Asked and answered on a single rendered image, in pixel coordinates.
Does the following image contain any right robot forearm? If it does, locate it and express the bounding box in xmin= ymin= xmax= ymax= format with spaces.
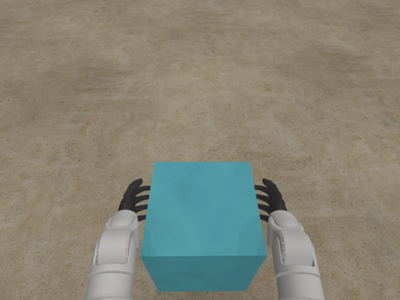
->
xmin=267 ymin=210 xmax=325 ymax=300

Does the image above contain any carton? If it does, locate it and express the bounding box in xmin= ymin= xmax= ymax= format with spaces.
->
xmin=140 ymin=162 xmax=267 ymax=292

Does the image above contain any left robot forearm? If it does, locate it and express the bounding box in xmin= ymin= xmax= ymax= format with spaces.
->
xmin=85 ymin=210 xmax=139 ymax=300

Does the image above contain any left robot hand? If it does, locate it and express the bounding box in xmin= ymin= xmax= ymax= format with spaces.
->
xmin=118 ymin=179 xmax=151 ymax=222

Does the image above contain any right robot hand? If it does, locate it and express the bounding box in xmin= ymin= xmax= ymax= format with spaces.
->
xmin=254 ymin=178 xmax=287 ymax=222

